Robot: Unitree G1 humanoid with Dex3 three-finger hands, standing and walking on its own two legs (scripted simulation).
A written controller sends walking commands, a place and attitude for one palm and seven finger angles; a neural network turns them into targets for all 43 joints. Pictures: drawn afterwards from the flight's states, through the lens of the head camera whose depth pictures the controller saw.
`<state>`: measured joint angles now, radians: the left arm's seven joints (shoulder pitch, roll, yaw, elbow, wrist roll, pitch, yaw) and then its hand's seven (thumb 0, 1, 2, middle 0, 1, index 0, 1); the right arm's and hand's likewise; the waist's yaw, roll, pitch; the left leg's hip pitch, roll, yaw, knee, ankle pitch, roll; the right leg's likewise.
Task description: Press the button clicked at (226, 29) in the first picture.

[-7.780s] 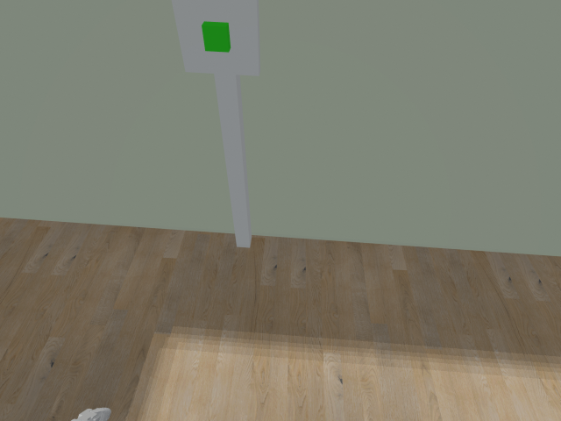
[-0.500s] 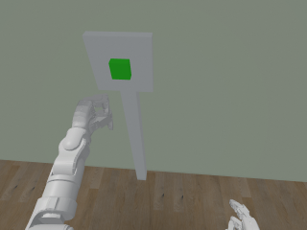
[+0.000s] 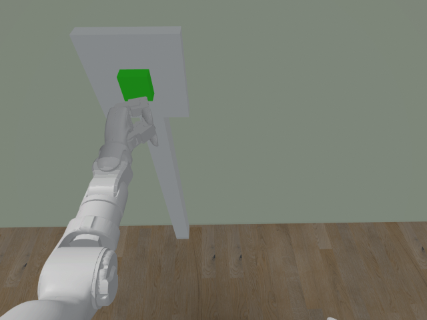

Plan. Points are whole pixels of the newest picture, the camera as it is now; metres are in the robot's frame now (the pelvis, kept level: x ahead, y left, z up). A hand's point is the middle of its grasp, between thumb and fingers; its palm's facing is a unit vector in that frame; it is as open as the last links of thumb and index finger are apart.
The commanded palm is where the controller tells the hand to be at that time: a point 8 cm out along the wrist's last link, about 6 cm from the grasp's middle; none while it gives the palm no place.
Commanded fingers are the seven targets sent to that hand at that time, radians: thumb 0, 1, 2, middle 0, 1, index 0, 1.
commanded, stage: aim a knuckle at the button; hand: left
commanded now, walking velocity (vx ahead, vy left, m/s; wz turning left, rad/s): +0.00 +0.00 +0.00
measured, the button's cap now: (136, 84) +0.54 +0.15 +0.16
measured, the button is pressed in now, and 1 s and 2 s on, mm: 0 0 11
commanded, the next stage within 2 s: press the button with the knuckle in 0.56 s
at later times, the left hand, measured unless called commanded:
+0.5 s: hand (149, 134) +0.43 +0.12 +0.12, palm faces +0.00 -1.00 +0.00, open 3.1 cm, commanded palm +0.41 +0.17 +0.12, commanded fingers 0.00 0.90 0.90 -1.30 -1.50 -1.30 -1.50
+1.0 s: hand (151, 121) +0.47 +0.12 +0.12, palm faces +0.00 -1.00 +0.00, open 3.1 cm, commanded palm +0.44 +0.17 +0.12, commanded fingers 0.00 0.90 0.90 -1.30 -1.50 -1.30 -1.50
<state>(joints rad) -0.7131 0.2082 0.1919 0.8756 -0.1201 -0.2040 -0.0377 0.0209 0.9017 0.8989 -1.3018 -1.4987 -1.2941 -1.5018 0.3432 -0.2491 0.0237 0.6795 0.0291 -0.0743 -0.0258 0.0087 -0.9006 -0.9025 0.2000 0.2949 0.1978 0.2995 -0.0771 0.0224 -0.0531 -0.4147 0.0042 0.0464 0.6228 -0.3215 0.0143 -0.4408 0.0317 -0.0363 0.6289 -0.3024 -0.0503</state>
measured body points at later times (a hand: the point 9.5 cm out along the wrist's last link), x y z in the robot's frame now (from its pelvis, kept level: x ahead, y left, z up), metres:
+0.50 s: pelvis -0.01 +0.01 +0.00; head +0.02 +0.00 +0.45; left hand +0.43 +0.17 +0.12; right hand +0.10 -0.24 -0.11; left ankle -0.01 +0.11 -0.72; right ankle +0.01 -0.09 -0.72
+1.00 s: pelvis +0.00 +0.01 +0.00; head +0.05 +0.00 +0.44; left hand +0.46 +0.17 +0.12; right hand +0.05 -0.25 -0.13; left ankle -0.01 +0.11 -0.72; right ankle +0.01 -0.09 -0.72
